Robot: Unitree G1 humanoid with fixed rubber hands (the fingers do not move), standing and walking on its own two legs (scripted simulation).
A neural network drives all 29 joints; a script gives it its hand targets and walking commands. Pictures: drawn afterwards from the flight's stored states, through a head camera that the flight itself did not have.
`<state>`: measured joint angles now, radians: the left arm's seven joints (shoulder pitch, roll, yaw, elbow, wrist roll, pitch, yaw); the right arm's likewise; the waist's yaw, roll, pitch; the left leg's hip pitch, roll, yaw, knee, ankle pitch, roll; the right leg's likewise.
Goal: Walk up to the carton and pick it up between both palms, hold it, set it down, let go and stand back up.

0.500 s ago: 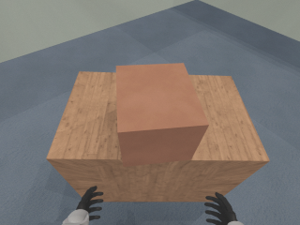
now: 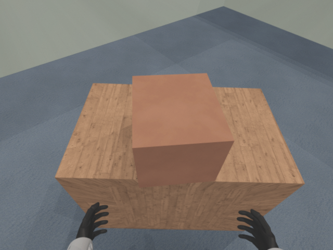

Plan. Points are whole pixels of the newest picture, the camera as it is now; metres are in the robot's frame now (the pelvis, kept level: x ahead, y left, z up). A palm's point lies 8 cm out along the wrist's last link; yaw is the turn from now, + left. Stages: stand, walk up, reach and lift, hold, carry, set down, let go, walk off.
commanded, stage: reach and lift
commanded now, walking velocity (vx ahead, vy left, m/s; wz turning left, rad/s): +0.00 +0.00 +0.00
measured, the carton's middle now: (173, 128) +0.49 +0.00 -0.03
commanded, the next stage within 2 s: none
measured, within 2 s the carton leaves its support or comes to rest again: neither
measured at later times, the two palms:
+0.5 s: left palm (81, 224) +0.19 +0.22 -0.07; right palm (267, 223) +0.21 -0.24 -0.06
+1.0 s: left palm (86, 197) +0.25 +0.22 -0.04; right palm (263, 193) +0.28 -0.24 -0.03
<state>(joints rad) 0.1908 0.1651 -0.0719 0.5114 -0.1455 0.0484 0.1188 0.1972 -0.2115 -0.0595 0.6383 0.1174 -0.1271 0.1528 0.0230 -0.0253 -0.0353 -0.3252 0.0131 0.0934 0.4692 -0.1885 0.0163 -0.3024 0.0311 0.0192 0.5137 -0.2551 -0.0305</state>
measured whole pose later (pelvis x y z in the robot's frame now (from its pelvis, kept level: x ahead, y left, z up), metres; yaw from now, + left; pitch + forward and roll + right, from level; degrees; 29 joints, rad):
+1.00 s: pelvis +0.01 -0.03 -0.01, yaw +1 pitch +6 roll +1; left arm -0.09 0.27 -0.01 0.86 -0.31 -0.46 0.02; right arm -0.13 -0.25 0.16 0.89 0.35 -0.48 0.04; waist 0.00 -0.05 -0.08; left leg -0.41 0.04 0.04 0.52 -0.22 -0.04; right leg -0.38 0.07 -0.01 0.56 -0.29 -0.08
